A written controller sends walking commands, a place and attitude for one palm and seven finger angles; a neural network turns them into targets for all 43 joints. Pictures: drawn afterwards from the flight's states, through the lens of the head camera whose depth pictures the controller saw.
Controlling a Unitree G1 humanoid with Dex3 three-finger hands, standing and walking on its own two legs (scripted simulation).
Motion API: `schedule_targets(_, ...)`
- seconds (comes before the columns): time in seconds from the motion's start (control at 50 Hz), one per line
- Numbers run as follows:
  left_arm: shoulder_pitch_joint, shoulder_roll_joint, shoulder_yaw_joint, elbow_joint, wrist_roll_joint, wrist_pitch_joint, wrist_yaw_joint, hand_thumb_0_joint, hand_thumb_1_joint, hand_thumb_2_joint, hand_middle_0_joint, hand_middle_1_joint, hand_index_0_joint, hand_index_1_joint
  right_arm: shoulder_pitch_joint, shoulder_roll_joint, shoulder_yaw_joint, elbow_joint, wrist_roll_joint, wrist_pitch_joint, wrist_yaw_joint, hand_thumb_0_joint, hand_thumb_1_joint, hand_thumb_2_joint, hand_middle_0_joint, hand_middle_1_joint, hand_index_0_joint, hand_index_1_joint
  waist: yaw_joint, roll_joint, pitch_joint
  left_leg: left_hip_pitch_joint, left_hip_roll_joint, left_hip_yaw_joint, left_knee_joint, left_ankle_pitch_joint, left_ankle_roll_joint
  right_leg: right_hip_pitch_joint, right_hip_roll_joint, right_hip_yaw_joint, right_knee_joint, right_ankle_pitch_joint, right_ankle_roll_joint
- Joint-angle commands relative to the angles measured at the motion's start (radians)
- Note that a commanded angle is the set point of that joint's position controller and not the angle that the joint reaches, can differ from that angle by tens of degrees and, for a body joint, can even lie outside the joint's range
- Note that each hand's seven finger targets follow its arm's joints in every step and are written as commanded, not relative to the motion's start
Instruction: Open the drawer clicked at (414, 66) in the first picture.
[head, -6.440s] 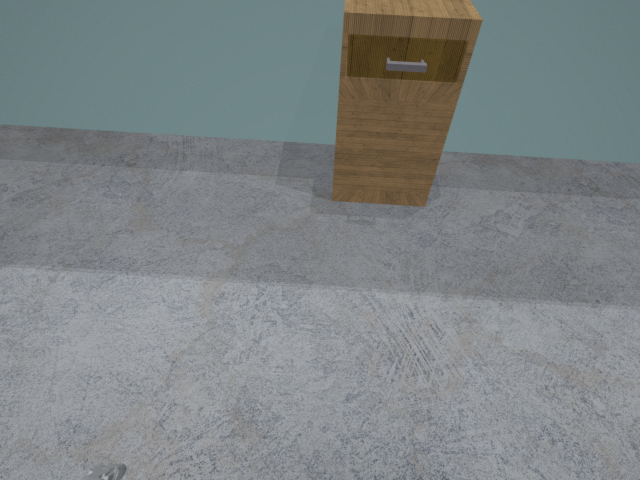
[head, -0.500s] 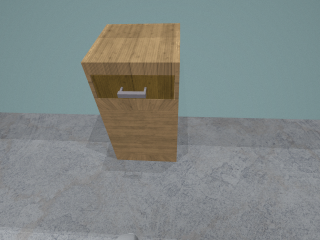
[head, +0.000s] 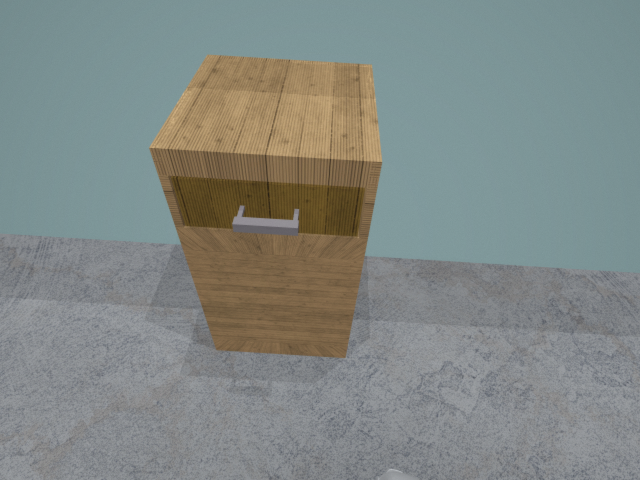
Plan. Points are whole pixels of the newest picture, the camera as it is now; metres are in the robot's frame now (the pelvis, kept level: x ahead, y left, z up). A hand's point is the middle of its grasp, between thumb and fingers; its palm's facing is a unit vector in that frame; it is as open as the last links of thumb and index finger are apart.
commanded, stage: take the last steps up to it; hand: left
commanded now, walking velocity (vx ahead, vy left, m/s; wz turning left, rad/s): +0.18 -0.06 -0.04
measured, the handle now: (267, 218) +0.63 +0.15 -0.10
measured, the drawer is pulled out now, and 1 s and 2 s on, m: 0.00 0.00 0.00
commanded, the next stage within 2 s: come to a stop and stand still in 0.08 s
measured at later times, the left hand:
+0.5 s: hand (234, 462) +0.18 +0.13 -0.16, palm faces +0.04 -0.97 -0.26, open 7.2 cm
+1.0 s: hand out of the picture +0.07 +0.17 -0.18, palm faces +0.02 -0.97 -0.23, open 7.4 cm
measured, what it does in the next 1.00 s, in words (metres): steps on the spot: right foot, then left foot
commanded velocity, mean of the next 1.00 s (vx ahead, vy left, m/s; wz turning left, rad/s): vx -0.07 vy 0.04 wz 0.00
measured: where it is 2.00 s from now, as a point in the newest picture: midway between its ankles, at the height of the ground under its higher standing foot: outside the picture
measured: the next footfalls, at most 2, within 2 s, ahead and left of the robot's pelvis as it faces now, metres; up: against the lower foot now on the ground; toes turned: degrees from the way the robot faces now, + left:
right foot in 0.18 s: +0.20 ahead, -0.14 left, +0.00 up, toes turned -9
left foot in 0.68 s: +0.11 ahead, +0.10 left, +0.00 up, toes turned +0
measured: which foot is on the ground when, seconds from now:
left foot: down 0.00-0.18, up 0.20-0.66, down 0.68-1.00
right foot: up 0.00-0.16, down 0.18-0.68, up 0.70-0.94, down 0.96-1.00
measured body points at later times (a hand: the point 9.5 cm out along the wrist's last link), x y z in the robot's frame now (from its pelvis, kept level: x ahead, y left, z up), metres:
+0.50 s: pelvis +0.10 -0.05 +0.00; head +0.14 -0.08 +0.44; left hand +0.18 +0.18 -0.14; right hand +0.15 -0.29 -0.17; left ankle +0.10 +0.09 -0.69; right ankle +0.16 -0.13 -0.74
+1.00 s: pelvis +0.07 -0.01 +0.00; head +0.09 -0.02 +0.44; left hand +0.07 +0.22 -0.16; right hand +0.12 -0.24 -0.16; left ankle +0.08 +0.10 -0.74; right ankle +0.04 -0.13 -0.75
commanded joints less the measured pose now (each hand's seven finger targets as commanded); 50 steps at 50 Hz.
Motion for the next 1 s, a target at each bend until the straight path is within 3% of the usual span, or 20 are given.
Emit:
schedule_targets(0.0,-0.029,0.009,-0.005,-0.067,-0.007,-0.007,-0.011,0.000,0.900,0.900,-0.200,-0.300,-0.200,-0.300,0.065,-0.136,-0.030,-0.015,-0.002,-0.005,-0.002,0.000,-0.900,-0.900,0.200,0.300,0.200,0.300,-0.016,0.160,0.137,-0.057,0.296,-0.140,-0.150,0.286,0.144,-0.006,-0.004,0.002,-0.179,0.011,-0.009)
schedule_targets(0.08,-0.057,0.018,-0.003,-0.084,-0.006,-0.017,-0.013,0.000,0.900,0.900,-0.200,-0.300,-0.200,-0.300,0.076,-0.154,-0.035,0.002,-0.009,0.010,-0.002,0.000,-0.900,-0.900,0.200,0.300,0.200,0.300,-0.019,0.143,0.126,-0.073,0.290,-0.143,-0.061,0.275,0.121,0.135,0.053,-0.044,-0.314,0.003,-0.034)
schedule_targets(0.12,0.081,0.062,0.007,-0.037,-0.002,-0.034,-0.009,0.000,0.900,0.900,-0.200,-0.300,-0.200,-0.300,0.076,-0.141,-0.029,0.011,-0.001,0.015,0.001,0.000,-0.900,-0.900,0.200,0.300,0.200,0.300,0.046,0.078,0.052,-0.120,0.222,-0.085,0.142,0.298,0.070,0.375,0.087,-0.067,-0.449,0.073,-0.047)
schedule_targets(0.14,0.190,0.131,0.022,-0.007,0.001,-0.047,-0.001,0.000,0.900,0.900,-0.200,-0.300,-0.200,-0.300,0.094,-0.108,-0.023,0.011,0.008,0.011,0.009,0.000,-0.900,-0.900,0.200,0.300,0.200,0.300,0.090,-0.065,-0.037,-0.249,0.152,-0.032,0.362,0.183,0.032,0.573,-0.028,0.081,-0.491,0.111,-0.088)
schedule_targets(0.16,0.275,0.224,0.041,0.012,-0.004,-0.053,0.006,0.000,0.900,0.900,-0.200,-0.300,-0.200,-0.300,0.132,-0.055,-0.009,-0.011,0.017,0.008,0.012,0.000,-0.900,-0.900,0.200,0.300,0.200,0.300,0.089,-0.264,-0.126,-0.426,0.020,0.008,0.649,-0.291,-0.010,0.721,-0.268,0.408,-0.593,0.296,-0.196)
schedule_targets(0.18,0.255,0.233,0.034,0.003,-0.021,-0.054,0.012,0.000,0.900,0.900,-0.200,-0.300,-0.200,-0.300,0.107,-0.100,-0.011,-0.011,0.021,0.023,0.004,0.000,-0.900,-0.900,0.200,0.300,0.200,0.300,0.092,-0.220,-0.166,-0.395,0.033,-0.129,0.782,-0.380,-0.004,0.618,-0.307,0.456,-0.651,0.373,-0.241)
schedule_targets(0.24,-0.024,0.112,0.000,-0.061,-0.016,-0.038,0.041,0.000,0.900,0.900,-0.200,-0.300,-0.200,-0.300,0.078,-0.047,-0.004,0.020,0.021,0.055,-0.006,0.000,-0.900,-0.900,0.200,0.300,0.200,0.300,-0.008,0.013,-0.026,-0.309,0.094,-0.197,0.737,-0.227,-0.034,0.324,-0.231,0.231,-0.647,0.533,-0.223)
schedule_targets(0.28,-0.068,0.110,-0.005,-0.074,-0.009,-0.028,0.048,0.000,0.900,0.900,-0.200,-0.300,-0.200,-0.300,0.113,-0.028,0.001,0.032,0.026,0.084,-0.005,0.000,-0.900,-0.900,0.200,0.300,0.200,0.300,-0.033,-0.029,-0.043,-0.253,0.074,-0.175,0.626,-0.206,-0.050,0.283,-0.195,0.119,-0.621,0.625,-0.203)
schedule_targets(0.36,-0.018,0.139,0.015,-0.069,-0.006,-0.005,0.053,0.000,0.900,0.900,-0.200,-0.300,-0.200,-0.300,0.048,-0.057,-0.016,-0.008,0.016,0.113,0.000,0.000,-0.900,-0.900,0.200,0.300,0.200,0.300,0.007,-0.024,-0.064,-0.313,0.028,-0.156,0.608,-0.197,-0.069,0.354,-0.208,0.144,-0.604,0.662,-0.224)
schedule_targets(0.5,-0.052,0.171,0.026,-0.098,0.003,0.013,0.053,0.000,0.900,0.900,-0.200,-0.300,-0.200,-0.300,-0.046,-0.086,-0.027,-0.078,0.017,0.119,0.008,0.000,-0.900,-0.900,0.200,0.300,0.200,0.300,0.011,-0.114,-0.071,-0.293,0.025,-0.165,0.534,-0.200,-0.070,0.339,-0.210,0.154,-0.608,0.516,-0.230)
schedule_targets(0.6,-0.055,0.172,0.024,-0.094,-0.003,0.025,0.045,0.000,0.900,0.900,-0.200,-0.300,-0.200,-0.300,0.007,-0.088,-0.018,-0.074,0.014,0.095,0.008,0.000,-0.900,-0.900,0.200,0.300,0.200,0.300,-0.024,-0.099,-0.076,-0.088,0.017,-0.117,0.149,0.000,-0.052,0.258,-0.143,0.144,-0.564,0.199,-0.149)
schedule_targets(0.62,-0.050,0.148,0.017,-0.094,-0.009,0.028,0.042,0.000,0.900,0.900,-0.200,-0.300,-0.200,-0.300,0.021,-0.109,-0.017,-0.070,0.012,0.086,0.009,0.000,-0.900,-0.900,0.200,0.300,0.200,0.300,-0.029,-0.025,-0.071,-0.035,0.053,-0.149,0.050,0.044,-0.040,0.218,-0.091,0.113,-0.504,0.092,-0.110)
schedule_targets(0.64,-0.021,0.095,0.007,-0.103,-0.013,0.033,0.037,0.000,0.900,0.900,-0.200,-0.300,-0.200,-0.300,0.002,-0.168,-0.027,-0.091,0.004,0.077,0.010,0.000,-0.900,-0.900,0.200,0.300,0.200,0.300,-0.016,0.201,-0.048,-0.060,0.214,-0.351,-0.054,0.084,0.010,0.132,0.014,0.040,-0.384,-0.101,-0.054)
schedule_targets(0.66,-0.023,0.068,-0.001,-0.112,-0.015,0.034,0.035,0.000,0.900,0.900,-0.200,-0.300,-0.200,-0.300,-0.058,-0.222,-0.027,-0.125,-0.002,0.082,0.009,0.000,-0.900,-0.900,0.200,0.300,0.200,0.300,-0.001,0.320,0.016,-0.214,0.340,-0.461,-0.135,0.122,0.087,0.136,0.078,-0.007,-0.263,-0.244,-0.024)
schedule_targets(0.68,-0.043,0.079,-0.001,-0.105,-0.011,0.045,0.036,0.000,0.900,0.900,-0.200,-0.300,-0.200,-0.300,-0.108,-0.211,-0.023,-0.133,-0.004,0.078,-0.004,0.000,-0.900,-0.900,0.200,0.300,0.200,0.300,-0.006,0.298,0.033,-0.295,0.337,-0.476,-0.181,0.088,0.128,0.168,0.083,0.058,-0.145,-0.273,-0.018)
schedule_targets(0.76,0.038,0.078,-0.003,-0.037,-0.008,0.039,0.028,0.000,0.900,0.900,-0.200,-0.300,-0.200,-0.300,-0.168,-0.166,-0.001,-0.122,0.005,0.070,-0.016,0.000,-0.900,-0.900,0.200,0.300,0.200,0.300,0.036,0.198,0.020,-0.192,0.225,-0.298,-0.116,0.178,0.117,0.144,0.094,0.094,-0.008,-0.189,-0.015)
schedule_targets(0.86,0.018,0.043,-0.035,-0.018,-0.015,0.023,0.032,0.000,0.900,0.900,-0.200,-0.300,-0.200,-0.300,-0.066,-0.159,-0.005,-0.058,0.010,0.062,-0.016,0.000,-0.900,-0.900,0.200,0.300,0.200,0.300,-0.012,0.171,-0.008,-0.021,0.236,-0.299,-0.062,0.365,0.136,0.208,0.074,0.053,-0.317,-0.208,0.007)
schedule_targets(0.9,0.079,0.046,-0.041,0.019,-0.018,0.011,0.036,0.000,0.900,0.900,-0.200,-0.300,-0.200,-0.300,-0.053,-0.157,-0.002,-0.035,0.019,0.059,-0.015,0.000,-0.900,-0.900,0.200,0.300,0.200,0.300,0.008,0.133,-0.026,-0.045,0.198,-0.273,0.003,0.375,0.094,0.336,0.072,0.047,-0.542,-0.027,0.006)
schedule_targets(0.96,0.089,0.093,-0.048,0.045,-0.020,-0.010,0.044,0.000,0.900,0.900,-0.200,-0.300,-0.200,-0.300,-0.043,-0.099,0.010,-0.020,0.030,0.052,-0.006,0.000,-0.900,-0.900,0.200,0.300,0.200,0.300,-0.019,0.059,-0.011,-0.079,0.095,-0.207,0.030,0.212,-0.003,0.371,-0.041,0.159,-0.605,0.247,-0.048)
schedule_targets(0.98,0.081,0.092,-0.045,0.056,-0.019,-0.016,0.043,0.000,0.900,0.900,-0.200,-0.300,-0.200,-0.300,-0.045,-0.093,0.012,-0.008,0.022,0.059,-0.007,0.000,-0.900,-0.900,0.200,0.300,0.200,0.300,-0.022,-0.063,-0.019,-0.059,0.088,-0.192,0.044,0.215,-0.012,0.356,-0.021,0.166,-0.594,0.284,-0.057)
